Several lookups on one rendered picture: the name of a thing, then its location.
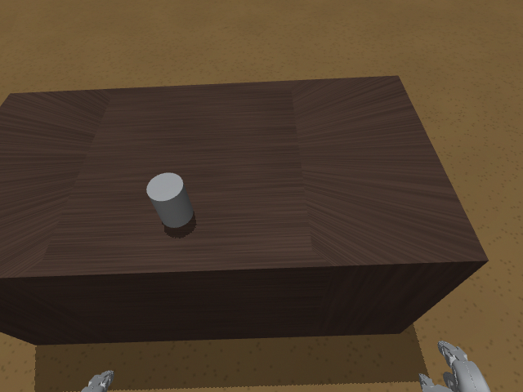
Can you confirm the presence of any right robot hand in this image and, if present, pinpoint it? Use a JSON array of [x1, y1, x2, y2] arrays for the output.
[[418, 341, 491, 392]]

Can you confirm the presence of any left robot hand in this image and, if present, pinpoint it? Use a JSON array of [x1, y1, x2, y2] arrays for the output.
[[81, 370, 114, 392]]

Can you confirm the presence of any can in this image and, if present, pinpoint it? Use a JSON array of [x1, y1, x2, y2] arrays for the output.
[[146, 172, 194, 228]]

